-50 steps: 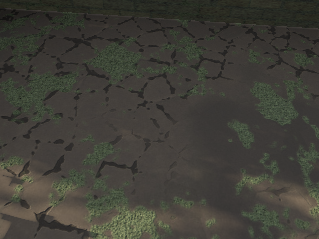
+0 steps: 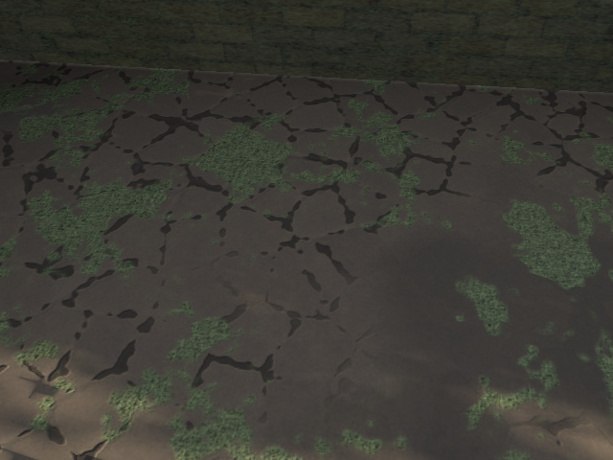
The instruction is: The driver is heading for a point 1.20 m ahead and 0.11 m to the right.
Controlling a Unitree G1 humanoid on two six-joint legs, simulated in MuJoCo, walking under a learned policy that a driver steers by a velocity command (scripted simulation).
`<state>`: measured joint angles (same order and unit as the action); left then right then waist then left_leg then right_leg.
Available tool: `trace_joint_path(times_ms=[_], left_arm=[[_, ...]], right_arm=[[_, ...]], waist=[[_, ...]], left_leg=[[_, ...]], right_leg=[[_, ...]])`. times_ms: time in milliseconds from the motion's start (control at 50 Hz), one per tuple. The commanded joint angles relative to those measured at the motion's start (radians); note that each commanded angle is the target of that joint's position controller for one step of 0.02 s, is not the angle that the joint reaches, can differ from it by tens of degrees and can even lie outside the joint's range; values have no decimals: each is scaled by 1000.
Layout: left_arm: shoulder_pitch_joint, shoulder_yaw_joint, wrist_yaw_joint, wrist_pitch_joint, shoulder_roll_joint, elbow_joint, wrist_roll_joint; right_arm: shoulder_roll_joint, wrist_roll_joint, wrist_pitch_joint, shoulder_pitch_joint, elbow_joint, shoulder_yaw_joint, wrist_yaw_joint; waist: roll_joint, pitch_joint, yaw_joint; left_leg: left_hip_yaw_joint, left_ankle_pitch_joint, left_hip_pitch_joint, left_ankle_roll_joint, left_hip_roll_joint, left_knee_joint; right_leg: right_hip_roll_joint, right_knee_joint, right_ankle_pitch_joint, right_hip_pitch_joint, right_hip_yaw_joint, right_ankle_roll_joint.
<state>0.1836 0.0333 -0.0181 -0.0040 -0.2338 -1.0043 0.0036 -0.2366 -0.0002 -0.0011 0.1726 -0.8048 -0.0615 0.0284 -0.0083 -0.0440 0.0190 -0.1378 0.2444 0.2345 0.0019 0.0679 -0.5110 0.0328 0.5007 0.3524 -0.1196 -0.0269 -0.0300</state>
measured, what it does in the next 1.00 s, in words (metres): walks ahead: left foot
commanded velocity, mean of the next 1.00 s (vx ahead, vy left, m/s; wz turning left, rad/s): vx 0.12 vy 0.00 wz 0.00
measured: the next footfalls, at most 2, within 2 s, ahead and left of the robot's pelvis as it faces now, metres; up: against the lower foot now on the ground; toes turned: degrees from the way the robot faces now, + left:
left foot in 0.80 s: +0.15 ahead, +0.15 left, +0.00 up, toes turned +2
right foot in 1.20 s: +0.27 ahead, -0.06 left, +0.00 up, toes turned +0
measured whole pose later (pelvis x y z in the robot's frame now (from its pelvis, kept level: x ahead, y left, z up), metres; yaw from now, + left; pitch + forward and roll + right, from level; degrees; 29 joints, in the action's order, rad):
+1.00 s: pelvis +0.12 +0.07 +0.01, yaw +0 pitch +1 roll +0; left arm 0.23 0.06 -0.02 -0.05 -0.29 -0.97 0.02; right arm -0.23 0.01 0.09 0.22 -1.02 -0.03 -0.02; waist 0.04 -0.04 -0.01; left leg 0.04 0.21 0.16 -0.06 0.03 -0.36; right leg -0.03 1.04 0.35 -0.46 -0.02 -0.01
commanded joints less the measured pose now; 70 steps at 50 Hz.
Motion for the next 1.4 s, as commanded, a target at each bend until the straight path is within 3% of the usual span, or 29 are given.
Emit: trace_joint_path(times_ms=[20, 480, 520, 540, 560, 580, 620, 660, 720, 760, 800, 820, 840, 860, 880, 920, 940, 1000, 1040, 1080, 1140, 1180, 1200, 1220, 1240, 1260, 1280, 1340, 1400], left_arm=[[11, 19, -4, -10, -118, 22, -1], [84, 0, -3, -12, -103, -37, -6], [117, 7, -6, -9, -120, -49, 2], [128, 19, -11, -8, -156, -45, 9], [150, 28, -15, -11, -189, -41, 14], [149, 39, -18, -19, -219, -34, 17], [170, 41, -16, -45, -199, -29, 4], [190, 38, -7, -58, -172, -24, 13], [189, 42, 2, -51, -187, -13, 24], [172, 46, 6, -44, -205, -1, 27], [139, 36, 6, -50, -191, 18, 23], [105, 17, 7, -55, -138, 50, 4], [155, -2, -2, -72, -52, 77, 3], [164, 17, -4, -80, -130, 61, 24], [154, 24, -1, -80, -150, 60, 37], [142, 35, -6, -63, -142, 45, 16], [143, 39, -5, -50, -137, 44, 15], [119, 31, 0, -32, -80, 62, 7], [49, 22, -6, -30, -64, 88, 3], [-1, 20, -9, -21, -76, 104, 3], [-24, 25, -10, -9, -98, 109, 6], [-12, 28, -7, -12, -103, 98, -6], [-1, 40, -9, -14, -142, 92, -14], [4, 52, -13, -13, -198, 93, -11], [-7, 45, -11, -9, -170, 81, -5], [-35, 39, -2, -6, -125, 86, 5], [-58, 37, 2, -5, -110, 88, 6], [-76, 40, 8, -17, -119, 79, 1], [-80, 40, 9, -21, -115, 62, 3]], right_arm=[[-107, -1, 12, -16, 35, -23, 5], [-113, -3, 4, -7, -147, -5, 11], [-102, -8, 3, -6, -161, -1, 13], [-105, -15, 7, -22, -156, -2, 12], [-110, -21, 17, -63, -136, -1, 9], [-110, -28, 33, -119, -109, 2, 5], [-115, -30, 62, -155, -92, 0, -6], [-113, -31, 82, -142, -97, -1, -23], [-81, -31, 97, -161, -94, 8, -42], [-85, -34, 95, -73, -131, 2, -48], [-145, -38, 86, 102, -184, -28, -34], [-235, -27, 87, 227, -200, -53, -22], [-323, 1, 90, 310, -221, -60, -32], [-238, -1, 104, 241, -213, -34, -41], [-195, -6, 111, 142, -185, -19, -45], [-138, -9, 109, 22, -153, 2, -56], [-111, -3, 103, 11, -156, 13, -53], [-111, 17, 97, 31, -189, 26, -33], [-146, 14, 88, 12, -192, 23, -19], [-175, 9, 77, 21, -203, 17, -14], [-160, -3, 64, 19, -216, 20, -17], [-143, -17, 56, 6, -222, 24, -20], [-133, -11, 57, 45, -232, 25, -22], [-127, 12, 62, 116, -240, 24, -25], [-80, 14, 55, 199, -264, 33, -22], [-87, 9, 45, 164, -265, 35, -16], [-101, 3, 33, 121, -257, 33, -11], [-110, 5, 6, 100, -258, 33, 0], [-114, 4, 1, 97, -265, 33, 4]], waist=[[11, 40, 0], [11, 10, -1], [49, 14, 7], [98, -13, 18], [141, -64, 35], [159, -132, 45], [120, -180, 55], [97, -149, 52], [118, -84, 45], [112, -45, -9], [82, 25, -109], [-82, 101, -162], [-324, 209, -136], [-173, 154, -101], [-125, 74, -67], [-55, 35, -19], [-75, 33, -4], [-82, 58, 16], [-75, 69, 8], [-81, 87, -10], [-80, 77, -9], [-55, 63, 17], [-6, 74, 9], [67, 109, -41], [136, 154, -79], [103, 125, -55], [79, 99, -44], [52, 97, -43], [43, 111, -41]], left_leg=[[-39, -293, -95, -34, -63, 37], [-25, -248, -92, -21, -61, 76], [28, -13, -54, -24, -14, 27], [72, 146, 22, -25, 17, -43], [102, 210, 136, -30, 16, -120], [111, 195, 232, -36, -30, -199], [82, 213, 396, -41, -105, -330], [87, 202, 466, -47, -142, -309], [171, 104, 259, -38, -107, -136], [234, -39, 6, -30, -50, -38], [209, -56, -246, -52, -30, 4], [-46, -84, -382, -118, -217, 104], [-488, -210, -496, -281, -467, 251], [-486, -288, -419, -299, -481, 247], [-324, -419, -326, -274, -451, 224], [-105, -611, -201, -204, -349, 220], [-35, -653, -160, -182, -306, 235], [64, -809, -118, -191, -259, 234], [91, -827, -106, -193, -252, 224], [90, -815, -101, -196, -260, 214], [63, -708, -89, -197, -273, 199], [62, -566, -64, -158, -242, 155], [71, -452, -52, -118, -199, 122], [104, -277, -5, -79, -132, 91], [124, -105, 24, -46, -100, 112], [138, -50, 15, -27, -86, 117], [143, -44, 21, -20, -79, 116], [138, -116, -15, -21, -89, 102], [134, -166, -51, -22, -99, 92]], right_leg=[[-72, -108, -197, -83, -65, -18], [-60, -151, -183, -80, -50, -18], [-68, -194, 70, -73, -79, -47], [-111, -238, 247, -69, -153, -92], [-207, -313, 400, -57, -283, -152], [-315, -375, 446, -65, -405, -208], [-387, -387, 278, 14, -472, -253], [-358, -356, 113, 131, -389, -227], [-261, -320, -32, 60, -218, -177], [-219, -260, -64, -97, -148, -151], [-169, -74, -280, -209, -97, -101], [-72, 261, -266, -312, 5, -25], [61, 573, 213, -497, 15, 27], [14, 719, 251, -528, -102, 21], [-28, 748, 184, -540, -97, 8], [-102, 661, 57, -473, -50, 8], [-112, 614, 14, -424, -33, 11], [-97, 436, -75, -337, -5, 36], [-93, 279, -113, -291, 5, 51], [-81, 195, -142, -244, 21, 57], [-76, 113, -181, -189, 23, 39], [-70, -40, -317, -97, 28, 3], [-103, -81, -531, -25, -14, -17], [-158, -25, -753, 74, -58, -49], [-189, 14, -759, 121, -87, -114], [-172, 11, -675, 85, -89, -118], [-151, 4, -612, 54, -80, -102], [-127, 9, -608, 16, -61, -82], [-120, 18, -638, 12, -52, -80]])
